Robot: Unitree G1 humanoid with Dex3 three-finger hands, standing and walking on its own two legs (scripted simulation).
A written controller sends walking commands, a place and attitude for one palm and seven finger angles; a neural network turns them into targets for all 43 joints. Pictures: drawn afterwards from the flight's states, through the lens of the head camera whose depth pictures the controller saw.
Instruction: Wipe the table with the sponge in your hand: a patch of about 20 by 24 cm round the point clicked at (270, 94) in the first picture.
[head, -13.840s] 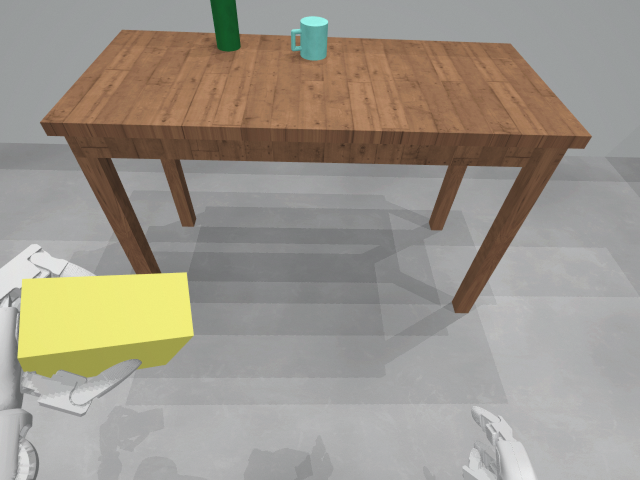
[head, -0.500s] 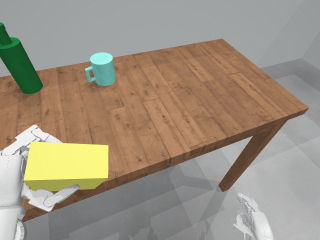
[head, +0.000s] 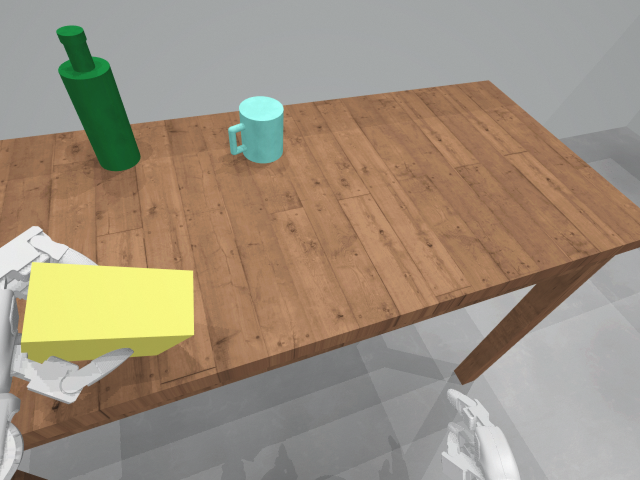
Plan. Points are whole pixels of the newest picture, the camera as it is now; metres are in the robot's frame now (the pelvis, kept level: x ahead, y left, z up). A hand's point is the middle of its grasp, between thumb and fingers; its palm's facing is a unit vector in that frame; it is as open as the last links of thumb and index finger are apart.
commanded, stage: come to a stop and stand still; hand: left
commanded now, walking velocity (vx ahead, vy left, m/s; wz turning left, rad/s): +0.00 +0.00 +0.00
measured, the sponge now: (130, 317) +0.23 +0.22 +0.12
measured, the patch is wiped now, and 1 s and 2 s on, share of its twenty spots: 0.00 0.00 0.00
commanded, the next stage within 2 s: look again from close up in 0.14 s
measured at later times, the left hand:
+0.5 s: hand (114, 309) +0.22 +0.22 +0.15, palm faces +0.40 -0.83 -0.38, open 10.1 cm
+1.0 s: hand (187, 281) +0.26 +0.16 +0.16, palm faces +0.36 -0.85 -0.38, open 10.1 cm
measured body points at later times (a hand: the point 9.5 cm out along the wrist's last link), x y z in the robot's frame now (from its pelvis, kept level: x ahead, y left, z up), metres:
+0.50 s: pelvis +0.01 -0.03 +0.00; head +0.02 -0.01 +0.45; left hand +0.20 +0.26 +0.18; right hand +0.20 -0.25 -0.07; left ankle +0.07 +0.03 -0.74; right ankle +0.00 -0.16 -0.74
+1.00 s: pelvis +0.04 -0.08 +0.00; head +0.05 -0.07 +0.45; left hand +0.23 +0.21 +0.18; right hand +0.23 -0.30 -0.07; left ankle +0.07 +0.03 -0.74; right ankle +0.00 -0.16 -0.74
